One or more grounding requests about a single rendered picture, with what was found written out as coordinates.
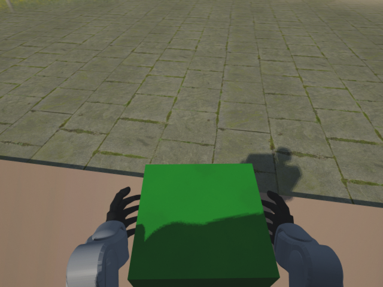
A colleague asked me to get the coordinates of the robot left forearm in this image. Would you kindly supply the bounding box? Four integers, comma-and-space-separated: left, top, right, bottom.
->
66, 220, 129, 287

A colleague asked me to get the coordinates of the right robot hand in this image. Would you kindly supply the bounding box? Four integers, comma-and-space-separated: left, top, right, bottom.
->
261, 191, 294, 245

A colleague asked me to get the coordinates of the robot right forearm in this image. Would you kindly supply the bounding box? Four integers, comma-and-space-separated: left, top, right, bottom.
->
274, 223, 344, 287

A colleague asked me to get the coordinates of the left robot hand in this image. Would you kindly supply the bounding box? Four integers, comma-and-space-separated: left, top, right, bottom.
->
106, 187, 141, 238

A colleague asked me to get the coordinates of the carton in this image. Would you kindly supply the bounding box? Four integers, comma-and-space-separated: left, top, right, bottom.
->
127, 163, 280, 287

